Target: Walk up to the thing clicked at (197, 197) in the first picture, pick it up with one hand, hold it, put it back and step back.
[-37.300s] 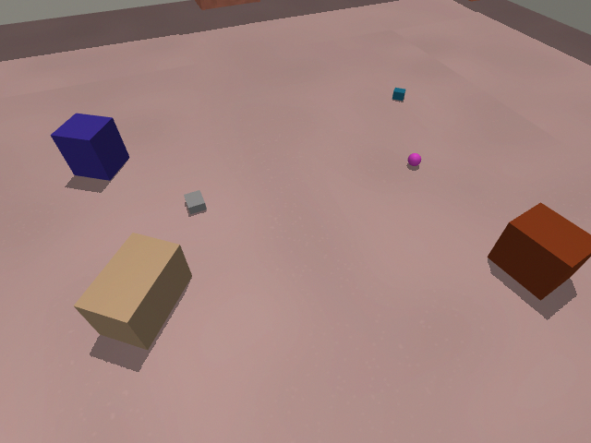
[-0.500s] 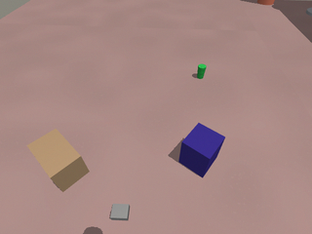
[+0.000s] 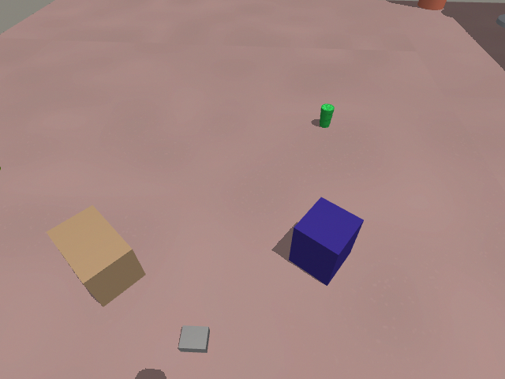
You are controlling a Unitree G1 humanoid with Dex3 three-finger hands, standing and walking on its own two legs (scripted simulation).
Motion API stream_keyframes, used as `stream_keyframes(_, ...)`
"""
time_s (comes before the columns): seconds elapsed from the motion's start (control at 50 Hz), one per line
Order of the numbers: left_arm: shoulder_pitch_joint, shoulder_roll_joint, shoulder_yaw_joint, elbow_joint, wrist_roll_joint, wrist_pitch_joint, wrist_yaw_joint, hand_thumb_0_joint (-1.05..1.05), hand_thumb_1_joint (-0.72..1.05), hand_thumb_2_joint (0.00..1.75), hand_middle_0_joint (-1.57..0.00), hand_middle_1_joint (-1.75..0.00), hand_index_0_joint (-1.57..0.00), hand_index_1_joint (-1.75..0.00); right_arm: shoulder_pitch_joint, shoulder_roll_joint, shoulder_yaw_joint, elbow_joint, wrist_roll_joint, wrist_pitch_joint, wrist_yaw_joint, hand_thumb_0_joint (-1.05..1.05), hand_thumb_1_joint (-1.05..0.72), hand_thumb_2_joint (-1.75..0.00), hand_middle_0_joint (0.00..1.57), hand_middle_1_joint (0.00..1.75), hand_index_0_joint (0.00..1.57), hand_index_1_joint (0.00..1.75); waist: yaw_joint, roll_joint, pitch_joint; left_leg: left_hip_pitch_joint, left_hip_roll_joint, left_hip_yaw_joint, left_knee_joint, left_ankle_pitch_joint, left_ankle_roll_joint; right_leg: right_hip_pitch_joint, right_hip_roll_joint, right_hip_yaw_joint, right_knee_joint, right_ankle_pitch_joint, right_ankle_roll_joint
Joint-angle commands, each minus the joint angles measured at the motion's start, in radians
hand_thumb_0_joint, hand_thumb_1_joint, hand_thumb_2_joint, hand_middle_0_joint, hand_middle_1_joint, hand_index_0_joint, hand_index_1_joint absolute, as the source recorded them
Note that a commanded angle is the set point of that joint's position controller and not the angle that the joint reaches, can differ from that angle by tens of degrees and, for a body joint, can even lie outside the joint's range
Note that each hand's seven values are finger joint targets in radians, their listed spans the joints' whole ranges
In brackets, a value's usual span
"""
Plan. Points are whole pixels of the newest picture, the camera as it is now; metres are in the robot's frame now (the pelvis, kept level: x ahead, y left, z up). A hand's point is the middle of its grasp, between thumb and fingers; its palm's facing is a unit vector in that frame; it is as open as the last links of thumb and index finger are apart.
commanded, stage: stand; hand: left
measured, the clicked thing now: (194, 339) +0.44 +0.25 -0.76
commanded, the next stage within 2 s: walk up in 0.40 s
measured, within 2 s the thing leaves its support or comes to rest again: neither
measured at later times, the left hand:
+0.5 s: hand out of the picture +0.07 +0.26 -0.16, palm faces +0.00 -0.93 -0.36, open 7.4 cm
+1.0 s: hand out of the picture +0.02 +0.31 -0.18, palm faces -0.09 -0.93 -0.36, open 7.4 cm
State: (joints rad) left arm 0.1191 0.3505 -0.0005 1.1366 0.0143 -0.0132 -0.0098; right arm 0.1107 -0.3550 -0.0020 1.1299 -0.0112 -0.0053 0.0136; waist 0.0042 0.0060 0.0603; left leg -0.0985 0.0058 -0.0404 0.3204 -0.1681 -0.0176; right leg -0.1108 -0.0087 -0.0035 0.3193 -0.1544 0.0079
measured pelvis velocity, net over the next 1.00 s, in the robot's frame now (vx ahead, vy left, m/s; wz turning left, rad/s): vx -0.10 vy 0.05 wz -0.05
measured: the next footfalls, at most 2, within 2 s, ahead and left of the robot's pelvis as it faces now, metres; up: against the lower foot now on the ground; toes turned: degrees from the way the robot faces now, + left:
left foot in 0.70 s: -0.04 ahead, +0.14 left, +0.00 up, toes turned +0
right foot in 1.12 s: -0.12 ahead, -0.08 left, +0.00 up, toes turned -1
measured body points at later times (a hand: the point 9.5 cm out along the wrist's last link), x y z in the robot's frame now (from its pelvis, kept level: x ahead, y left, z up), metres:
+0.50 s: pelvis -0.01 +0.00 -0.01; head +0.02 -0.01 +0.44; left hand +0.07 +0.30 -0.13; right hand +0.07 -0.31 -0.14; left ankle +0.01 +0.13 -0.75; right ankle +0.02 -0.12 -0.75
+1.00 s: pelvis -0.10 +0.05 -0.02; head -0.02 +0.07 +0.42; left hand +0.02 +0.36 -0.16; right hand -0.03 -0.26 -0.13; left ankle -0.08 +0.14 -0.75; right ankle -0.14 -0.09 -0.69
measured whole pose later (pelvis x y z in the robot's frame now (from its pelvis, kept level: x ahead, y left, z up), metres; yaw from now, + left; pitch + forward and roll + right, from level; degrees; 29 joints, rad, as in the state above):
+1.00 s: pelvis -0.10 +0.05 -0.02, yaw -3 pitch -1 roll -1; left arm 0.11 0.39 0.06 0.87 0.02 0.07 0.02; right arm 0.14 -0.34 -0.05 0.89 -0.02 0.03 -0.03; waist -0.01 -0.04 0.21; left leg -0.29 -0.01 0.05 0.60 -0.29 0.05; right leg -0.39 0.10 0.14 1.04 -0.48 0.02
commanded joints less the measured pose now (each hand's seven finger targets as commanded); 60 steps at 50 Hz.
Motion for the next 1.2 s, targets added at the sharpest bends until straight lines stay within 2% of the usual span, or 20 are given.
stream_keyframes(0.0,-0.056,0.221,0.042,-0.065,-0.002,-0.017,0.015,0.00,0.90,0.90,-0.20,-0.30,-0.20,-0.30,-0.040,-0.209,-0.038,-0.056,0.001,-0.020,-0.017,0.00,-0.90,-0.90,0.20,0.30,0.20,0.30,-0.010,-0.006,-0.050,-0.042,0.107,-0.086,-0.071,0.004,0.037,-0.002,-0.116,0.093,-0.067,-0.029,-0.026)
stream_keyframes(0.36,-0.036,0.217,0.038,-0.070,-0.008,-0.018,0.016,0.00,0.90,0.90,-0.20,-0.30,-0.20,-0.30,-0.018,-0.209,-0.030,-0.052,0.003,-0.021,-0.019,0.00,-0.90,-0.90,0.20,0.30,0.20,0.30,-0.005,-0.002,-0.053,-0.042,0.106,-0.084,-0.051,0.058,0.032,0.003,-0.117,0.096,-0.049,0.039,-0.029)
stream_keyframes(0.38,-0.043,0.269,0.091,-0.089,-0.018,-0.003,0.026,0.00,0.90,0.90,-0.20,-0.30,-0.20,-0.30,-0.042,-0.257,-0.052,-0.050,0.005,0.000,-0.020,0.00,-0.90,-0.90,0.20,0.30,0.20,0.30,0.005,-0.016,0.060,-0.123,0.086,-0.090,0.058,0.229,0.048,-0.072,-0.110,0.105,0.040,0.254,-0.037)
stream_keyframes(0.42,-0.007,0.264,0.095,-0.108,-0.023,0.007,0.033,0.00,0.90,0.90,-0.20,-0.30,-0.20,-0.30,-0.019,-0.229,-0.052,-0.074,0.018,0.010,-0.024,0.00,-0.90,-0.90,0.20,0.30,0.20,0.30,0.006,-0.036,-0.006,-0.097,0.065,-0.053,0.150,0.270,0.049,-0.052,-0.130,0.101,0.066,0.359,-0.074)
stream_keyframes(0.46,-0.021,0.284,0.107,-0.140,-0.022,0.014,0.032,0.00,0.90,0.90,-0.20,-0.30,-0.20,-0.30,0.013,-0.220,-0.055,-0.094,0.022,0.017,-0.024,0.00,-0.90,-0.90,0.20,0.30,0.20,0.30,-0.004,-0.080,-0.097,-0.080,0.026,-0.023,0.265,0.213,0.045,-0.042,-0.193,0.159,0.063,0.415,-0.135)
stream_keyframes(0.54,-0.108,0.297,0.119,-0.226,0.005,0.028,0.037,0.00,0.90,0.90,-0.20,-0.30,-0.20,-0.30,0.076,-0.217,-0.075,-0.125,0.005,0.048,-0.023,0.00,-0.90,-0.90,0.20,0.30,0.20,0.30,-0.012,-0.199,-0.129,-0.152,-0.039,-0.012,0.587,-0.373,0.045,-0.138,-0.357,0.278,0.064,0.403,-0.272)
stream_keyframes(0.58,-0.144,0.296,0.118,-0.260,0.011,0.034,0.038,0.00,0.90,0.90,-0.20,-0.30,-0.20,-0.30,0.111,-0.225,-0.085,-0.141,0.007,0.055,-0.018,0.00,-0.90,-0.90,0.20,0.30,0.20,0.30,-0.033,-0.210,-0.112,-0.137,-0.009,-0.042,0.590,-0.383,0.061,-0.206,-0.351,0.251,0.095,0.364,-0.259)
stream_keyframes(0.62,-0.155,0.285,0.112,-0.282,0.016,0.038,0.042,0.00,0.90,0.90,-0.20,-0.30,-0.20,-0.30,0.132,-0.219,-0.090,-0.158,0.008,0.045,-0.019,0.00,-0.90,-0.90,0.20,0.30,0.20,0.30,-0.044,-0.205,-0.123,-0.158,0.016,-0.031,0.417,-0.261,0.062,-0.144,-0.289,0.205,0.191,0.361,-0.189)
stream_keyframes(0.66,-0.119,0.251,0.101,-0.297,0.000,0.053,0.035,0.00,0.90,0.90,-0.20,-0.30,-0.20,-0.30,0.115,-0.237,-0.096,-0.170,-0.006,0.029,-0.026,0.00,-0.90,-0.90,0.20,0.30,0.20,0.30,-0.034,-0.026,-0.121,-0.133,0.069,-0.061,0.126,0.173,0.069,-0.129,-0.145,0.110,0.349,0.248,-0.101)
stream_keyframes(0.68,-0.118,0.210,0.094,-0.316,-0.010,0.058,0.038,0.00,0.90,0.90,-0.20,-0.30,-0.20,-0.30,0.095,-0.295,-0.115,-0.182,-0.022,0.027,-0.030,0.00,-0.90,-0.90,0.20,0.30,0.20,0.30,-0.025,0.141,-0.119,-0.077,0.163,-0.207,0.095,0.443,0.094,-0.223,-0.013,0.048,0.506,0.098,-0.058)
stream_keyframes(0.7,-0.110,0.180,0.091,-0.323,-0.013,0.065,0.044,0.00,0.90,0.90,-0.20,-0.30,-0.20,-0.30,0.094,-0.323,-0.122,-0.196,-0.030,0.024,-0.031,0.00,-0.90,-0.90,0.20,0.30,0.20,0.30,-0.023,0.221,-0.101,0.034,0.237,-0.308,0.094,0.657,0.145,-0.394,0.111,0.065,0.613,-0.383,-0.045)
stream_keyframes(0.72,-0.059,0.186,0.092,-0.313,-0.005,0.076,0.050,0.00,0.90,0.90,-0.20,-0.30,-0.20,-0.30,0.089,-0.320,-0.122,-0.208,-0.032,0.024,-0.034,0.00,-0.90,-0.90,0.20,0.30,0.20,0.30,-0.008,0.121,-0.110,0.015,0.279,-0.266,0.134,0.750,0.184,-0.388,0.106,0.127,0.727,-0.457,-0.042)
stream_keyframes(0.76,-0.083,0.209,0.102,-0.314,0.002,0.079,0.060,0.00,0.90,0.90,-0.20,-0.30,-0.20,-0.30,0.048,-0.343,-0.131,-0.250,-0.027,0.026,-0.041,0.00,-0.90,-0.90,0.20,0.30,0.20,0.30,-0.035,0.164,-0.103,-0.079,0.334,-0.361,0.071,0.587,0.211,-0.367,0.119,0.211,0.831,-0.463,-0.038)
stream_keyframes(0.84,0.021,0.219,0.107,-0.305,-0.004,0.082,0.048,0.00,0.90,0.90,-0.20,-0.30,-0.20,-0.30,-0.023,-0.261,-0.114,-0.288,-0.023,0.018,-0.061,0.00,-0.90,-0.90,0.20,0.30,0.20,0.30,0.031,0.121,-0.083,0.040,0.211,-0.177,0.159,0.546,0.169,-0.442,0.111,0.192,0.891,-0.311,-0.026)
stream_keyframes(0.96,-0.029,0.204,0.112,-0.367,0.008,0.062,0.042,0.00,0.90,0.90,-0.20,-0.30,-0.20,-0.30,0.100,-0.260,-0.125,-0.296,-0.010,0.019,-0.071,0.00,-0.90,-0.90,0.20,0.30,0.20,0.30,-0.053,0.094,-0.121,0.188,0.260,-0.200,0.211,0.568,0.238,-0.413,0.067,0.139,0.612,-0.341,0.015)
stream_keyframes(1.08,0.107,0.197,0.129,-0.323,0.020,0.054,0.026,0.00,0.90,0.90,-0.20,-0.30,-0.20,-0.30,-0.002,-0.293,-0.124,-0.346,-0.006,0.031,-0.056,0.00,-0.90,-0.90,0.20,0.30,0.20,0.30,0.010,0.121,-0.138,-0.067,0.256,-0.173,0.243,0.299,0.197,-0.102,0.028,0.035,0.234,-0.158,-0.028)
stream_keyframes(1.12,0.145,0.226,0.138,-0.317,0.028,0.046,0.025,0.00,0.90,0.90,-0.20,-0.30,-0.20,-0.30,-0.031,-0.260,-0.112,-0.354,0.006,0.035,-0.050,0.00,-0.90,-0.90,0.20,0.30,0.20,0.30,0.031,0.034,-0.149,-0.188,0.179,-0.115,0.321,0.120,0.123,-0.010,-0.040,0.132,0.133,0.049,-0.073)
stream_keyframes(1.14,0.119,0.292,0.155,-0.339,0.033,0.042,0.023,0.00,0.90,0.90,-0.20,-0.30,-0.20,-0.30,-0.025,-0.231,-0.103,-0.366,0.013,0.034,-0.049,0.00,-0.90,-0.90,0.20,0.30,0.20,0.30,0.019,-0.132,-0.115,-0.321,0.051,-0.055,0.446,-0.052,0.063,-0.008,-0.171,0.333,0.104,0.144,-0.151)
stream_keyframes(1.16,0.057,0.365,0.164,-0.367,0.023,0.045,0.020,0.00,0.90,0.90,-0.20,-0.30,-0.20,-0.30,-0.046,-0.211,-0.105,-0.368,0.016,0.038,-0.061,0.00,-0.90,-0.90,0.20,0.30,0.20,0.30,0.053,-0.322,-0.063,-0.318,-0.097,0.018,0.705,-0.452,0.024,-0.192,-0.366,0.537,0.015,0.233,-0.326)
stream_keyframes(1.18,0.019,0.354,0.163,-0.400,0.027,0.038,0.021,0.00,0.90,0.90,-0.20,-0.30,-0.20,-0.30,-0.008,-0.231,-0.113,-0.350,0.017,0.043,-0.065,0.00,-0.90,-0.90,0.20,0.30,0.20,0.30,0.035,-0.268,-0.013,-0.283,-0.072,-0.089,0.854,-0.513,0.015,-0.296,-0.401,0.575,0.009,0.263,-0.346)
